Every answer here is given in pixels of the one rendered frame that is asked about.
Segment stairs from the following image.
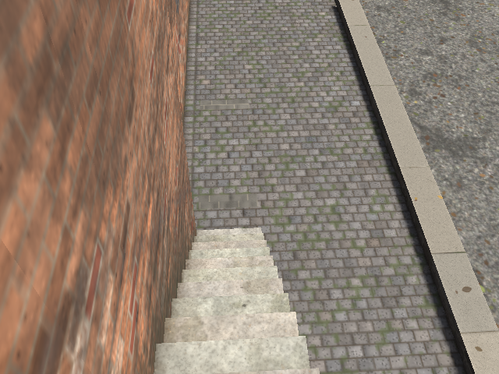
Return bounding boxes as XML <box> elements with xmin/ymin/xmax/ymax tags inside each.
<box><xmin>154</xmin><ymin>228</ymin><xmax>320</xmax><ymax>374</ymax></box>

